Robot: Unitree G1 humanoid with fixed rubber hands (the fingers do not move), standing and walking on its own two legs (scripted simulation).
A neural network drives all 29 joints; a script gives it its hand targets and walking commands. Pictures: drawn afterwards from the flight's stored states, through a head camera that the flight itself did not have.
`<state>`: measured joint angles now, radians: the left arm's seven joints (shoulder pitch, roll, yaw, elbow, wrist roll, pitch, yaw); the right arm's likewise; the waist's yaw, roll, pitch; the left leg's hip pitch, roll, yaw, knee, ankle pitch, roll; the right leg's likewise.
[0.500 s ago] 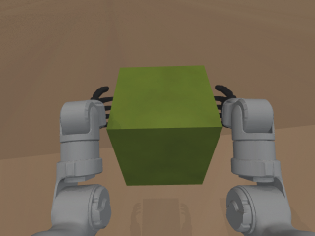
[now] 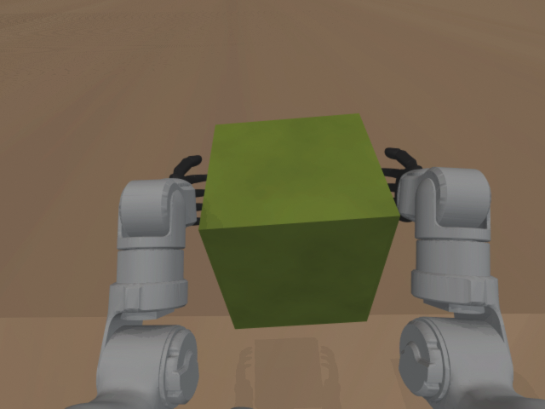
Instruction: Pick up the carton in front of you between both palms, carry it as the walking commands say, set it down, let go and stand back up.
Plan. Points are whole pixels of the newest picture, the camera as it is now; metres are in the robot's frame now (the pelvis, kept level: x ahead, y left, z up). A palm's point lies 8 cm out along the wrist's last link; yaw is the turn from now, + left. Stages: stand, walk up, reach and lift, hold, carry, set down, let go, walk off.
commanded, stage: carry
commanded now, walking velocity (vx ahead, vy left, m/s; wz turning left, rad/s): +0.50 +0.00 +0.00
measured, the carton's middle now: (293, 226) +0.39 +0.03 +0.08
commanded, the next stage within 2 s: none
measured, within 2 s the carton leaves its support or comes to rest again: neither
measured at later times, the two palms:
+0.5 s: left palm (238, 49) +0.71 +0.15 +0.21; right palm (401, 61) +0.67 -0.15 +0.21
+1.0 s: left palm out of the picture +1.00 +0.19 +0.26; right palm out of the picture +1.01 -0.11 +0.26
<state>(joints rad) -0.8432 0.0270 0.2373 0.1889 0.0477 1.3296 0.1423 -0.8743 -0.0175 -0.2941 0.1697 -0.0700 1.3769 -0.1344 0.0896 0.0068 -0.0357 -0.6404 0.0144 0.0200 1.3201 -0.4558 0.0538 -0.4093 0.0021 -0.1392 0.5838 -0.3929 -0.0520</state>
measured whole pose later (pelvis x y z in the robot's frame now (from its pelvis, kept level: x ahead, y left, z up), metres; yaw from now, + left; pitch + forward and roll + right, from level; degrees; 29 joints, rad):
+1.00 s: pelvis +0.63 +0.02 +0.08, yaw +0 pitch +5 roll +0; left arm -0.88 0.02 0.27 0.15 0.04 1.31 0.15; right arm -0.88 -0.01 -0.31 0.09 -0.08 1.37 -0.13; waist 0.07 0.01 -0.05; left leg -0.65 0.04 0.10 0.64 -0.20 0.05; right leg -0.15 -0.01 -0.13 0.46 -0.51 0.00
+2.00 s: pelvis +1.34 +0.06 +0.07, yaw +0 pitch +2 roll +1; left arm -0.19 -0.13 0.12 -0.34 0.11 1.25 0.08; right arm -0.17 0.13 -0.11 -0.36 -0.11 1.25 -0.09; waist 0.00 -0.02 -0.17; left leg -0.49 0.05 0.21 0.48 -0.03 0.04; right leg 0.11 -0.05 -0.15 0.40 -0.51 0.02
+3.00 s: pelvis +1.56 +0.05 +0.08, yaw +1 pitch +2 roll +0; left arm -0.13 -0.13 0.11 -0.12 0.16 1.06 0.05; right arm -0.12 0.13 -0.09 -0.14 -0.16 1.07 -0.05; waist 0.00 0.01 -0.15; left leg -0.18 0.07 0.17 0.55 -0.40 -0.01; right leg -0.32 -0.07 -0.20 0.57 -0.29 -0.02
